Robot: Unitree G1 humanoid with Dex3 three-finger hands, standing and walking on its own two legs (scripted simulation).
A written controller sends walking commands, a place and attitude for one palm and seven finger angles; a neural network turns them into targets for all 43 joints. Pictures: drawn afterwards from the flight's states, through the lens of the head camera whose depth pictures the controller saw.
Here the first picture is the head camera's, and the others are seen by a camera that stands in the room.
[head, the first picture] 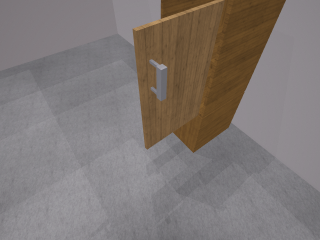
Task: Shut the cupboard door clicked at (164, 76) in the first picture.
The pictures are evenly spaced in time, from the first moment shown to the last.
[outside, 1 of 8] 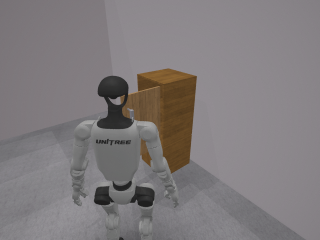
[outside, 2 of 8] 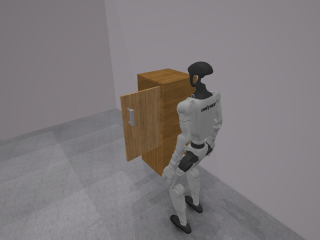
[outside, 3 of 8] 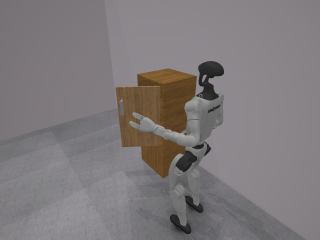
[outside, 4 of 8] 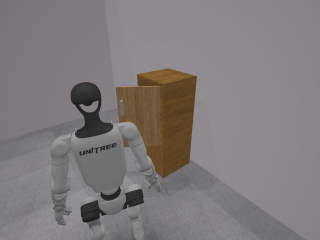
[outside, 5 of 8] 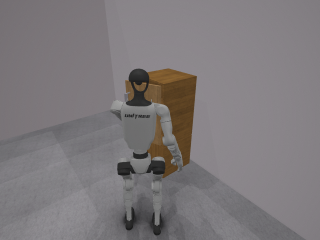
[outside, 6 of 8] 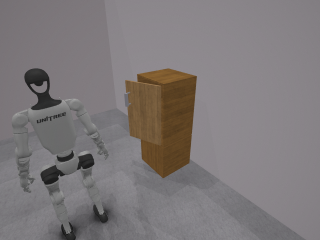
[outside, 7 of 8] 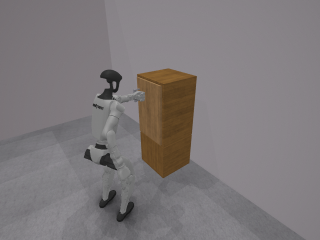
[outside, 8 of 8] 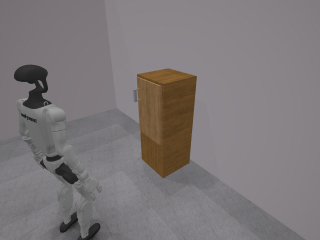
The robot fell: no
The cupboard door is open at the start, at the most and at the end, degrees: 92 92 0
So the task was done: yes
